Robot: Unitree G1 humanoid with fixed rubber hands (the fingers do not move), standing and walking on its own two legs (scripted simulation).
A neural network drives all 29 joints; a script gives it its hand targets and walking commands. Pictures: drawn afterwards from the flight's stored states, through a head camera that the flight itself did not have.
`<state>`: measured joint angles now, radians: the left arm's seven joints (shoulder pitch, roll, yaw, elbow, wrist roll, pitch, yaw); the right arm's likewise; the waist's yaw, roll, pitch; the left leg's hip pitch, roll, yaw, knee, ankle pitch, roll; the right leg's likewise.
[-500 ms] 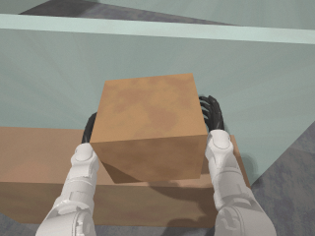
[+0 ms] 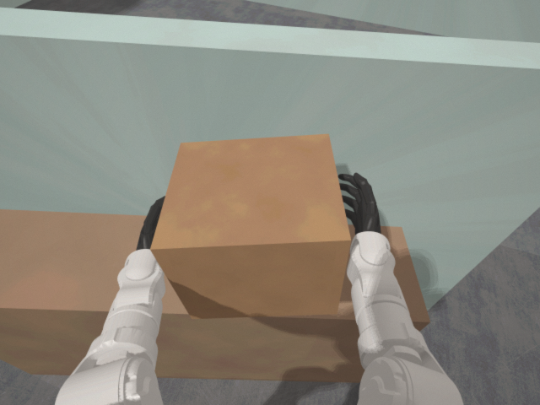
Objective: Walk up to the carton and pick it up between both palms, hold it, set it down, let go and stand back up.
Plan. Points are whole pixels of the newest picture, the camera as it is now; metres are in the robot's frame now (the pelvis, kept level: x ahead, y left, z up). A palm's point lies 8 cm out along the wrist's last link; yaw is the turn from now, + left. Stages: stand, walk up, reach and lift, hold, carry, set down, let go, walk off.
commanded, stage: set down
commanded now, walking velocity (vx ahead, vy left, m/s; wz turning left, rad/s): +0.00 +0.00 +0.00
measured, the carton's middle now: (258, 228) +0.40 +0.01 +0.03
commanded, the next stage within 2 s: none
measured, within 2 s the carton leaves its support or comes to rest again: neither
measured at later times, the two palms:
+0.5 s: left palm (153, 248) +0.39 +0.18 -0.01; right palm (353, 231) +0.39 -0.15 +0.04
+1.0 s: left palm (156, 264) +0.39 +0.19 -0.07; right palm (341, 252) +0.39 -0.14 -0.03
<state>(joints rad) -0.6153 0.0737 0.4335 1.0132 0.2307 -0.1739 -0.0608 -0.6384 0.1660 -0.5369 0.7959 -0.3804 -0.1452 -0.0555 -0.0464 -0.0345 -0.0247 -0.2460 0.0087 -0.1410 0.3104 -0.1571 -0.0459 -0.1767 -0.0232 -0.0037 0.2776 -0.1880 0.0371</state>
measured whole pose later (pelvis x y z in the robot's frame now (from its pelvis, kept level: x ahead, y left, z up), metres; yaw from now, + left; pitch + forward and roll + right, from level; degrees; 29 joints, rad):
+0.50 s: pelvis +0.01 +0.00 +0.00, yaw +0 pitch +8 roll -1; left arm -0.63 0.10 0.45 1.09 0.25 -0.27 -0.07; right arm -0.64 0.18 -0.57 0.88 -0.41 -0.27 -0.08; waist -0.05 -0.04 -0.02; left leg -0.30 0.01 -0.14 0.33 -0.18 -0.05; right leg -0.22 -0.02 -0.01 0.28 -0.20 0.04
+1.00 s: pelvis +0.02 +0.01 -0.01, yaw +1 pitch +20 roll -1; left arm -0.67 0.13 0.37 1.24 0.22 -0.44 -0.02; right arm -0.64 0.14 -0.63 1.06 -0.41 -0.51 -0.10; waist -0.05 -0.04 -0.08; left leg -0.57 0.01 -0.14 0.43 -0.18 -0.05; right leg -0.45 -0.02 -0.03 0.30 -0.20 0.04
